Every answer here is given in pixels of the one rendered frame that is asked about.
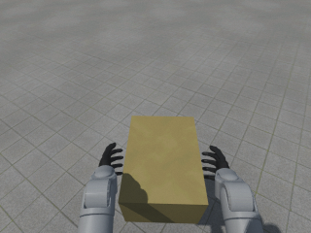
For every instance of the carton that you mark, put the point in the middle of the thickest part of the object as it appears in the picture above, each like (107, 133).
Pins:
(162, 178)

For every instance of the robot right hand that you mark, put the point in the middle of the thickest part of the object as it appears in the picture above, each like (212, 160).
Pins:
(219, 162)

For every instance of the robot right forearm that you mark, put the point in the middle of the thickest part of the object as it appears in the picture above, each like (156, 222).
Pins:
(238, 203)

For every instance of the robot left hand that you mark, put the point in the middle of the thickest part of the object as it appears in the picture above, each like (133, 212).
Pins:
(107, 159)

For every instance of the robot left forearm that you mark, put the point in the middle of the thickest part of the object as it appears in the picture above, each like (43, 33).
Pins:
(98, 201)

